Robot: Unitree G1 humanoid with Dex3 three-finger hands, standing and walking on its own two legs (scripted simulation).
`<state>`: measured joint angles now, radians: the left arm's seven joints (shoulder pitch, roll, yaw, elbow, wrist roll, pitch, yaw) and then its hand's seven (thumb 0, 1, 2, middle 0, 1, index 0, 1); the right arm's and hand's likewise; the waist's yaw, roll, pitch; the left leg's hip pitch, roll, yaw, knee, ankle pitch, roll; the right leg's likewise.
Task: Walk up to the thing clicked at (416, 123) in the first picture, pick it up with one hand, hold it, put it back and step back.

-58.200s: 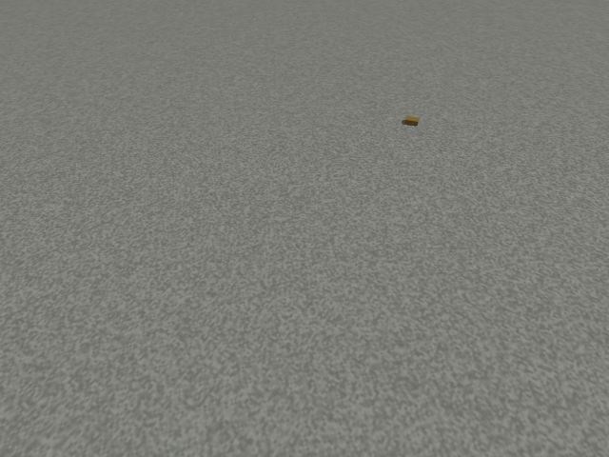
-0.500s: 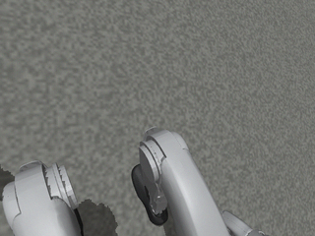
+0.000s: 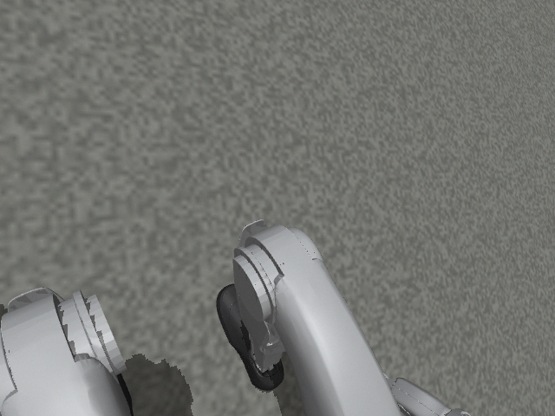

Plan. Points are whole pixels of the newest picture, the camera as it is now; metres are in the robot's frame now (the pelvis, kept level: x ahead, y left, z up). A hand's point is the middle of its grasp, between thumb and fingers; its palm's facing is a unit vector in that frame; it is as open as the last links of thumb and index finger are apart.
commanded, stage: close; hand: left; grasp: from above
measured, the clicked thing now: out of the picture +0.39 +0.37 -0.28
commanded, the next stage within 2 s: settle in 1.66 s
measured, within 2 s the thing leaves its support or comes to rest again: neither
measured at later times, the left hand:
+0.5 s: hand out of the picture +0.39 +0.36 -0.26, palm faces -0.28 -0.33 -0.90, open 12.0 cm
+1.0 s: hand out of the picture +0.39 +0.35 -0.26, palm faces -0.29 -0.34 -0.90, open 9.7 cm
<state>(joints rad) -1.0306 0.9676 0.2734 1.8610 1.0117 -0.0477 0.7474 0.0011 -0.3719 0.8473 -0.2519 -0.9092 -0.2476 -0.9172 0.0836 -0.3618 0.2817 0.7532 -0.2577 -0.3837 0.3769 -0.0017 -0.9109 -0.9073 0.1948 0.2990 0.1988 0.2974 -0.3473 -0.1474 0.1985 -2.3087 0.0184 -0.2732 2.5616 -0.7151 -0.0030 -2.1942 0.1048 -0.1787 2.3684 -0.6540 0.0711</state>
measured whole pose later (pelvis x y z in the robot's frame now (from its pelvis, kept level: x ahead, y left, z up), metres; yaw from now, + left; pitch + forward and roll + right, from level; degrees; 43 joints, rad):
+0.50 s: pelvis +0.00 +0.00 +0.00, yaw +0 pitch +25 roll -16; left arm -1.03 0.98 0.25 1.82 1.02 -0.07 0.74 0.00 -0.20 0.74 -0.37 -0.81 -0.37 -0.81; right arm 0.09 -0.36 0.30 0.74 -0.25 -0.39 0.38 0.00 -0.90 -0.90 0.19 0.30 0.20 0.30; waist -0.34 -0.16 0.20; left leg -2.30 0.01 -0.29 2.56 -0.73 -0.01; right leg -2.17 0.10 -0.19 2.36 -0.67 0.07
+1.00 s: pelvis +0.00 +0.00 +0.01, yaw +0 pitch +24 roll -15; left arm -1.04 1.00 0.26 1.85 1.02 -0.08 0.73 0.00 0.09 0.58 -0.56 -0.73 -0.59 -0.70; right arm 0.09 -0.38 0.29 0.74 -0.25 -0.39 0.35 0.00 -0.90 -0.90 0.19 0.30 0.20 0.30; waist -0.35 -0.17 0.22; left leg -2.29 0.02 -0.28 2.54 -0.71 -0.02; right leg -2.18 0.10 -0.19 2.35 -0.64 0.06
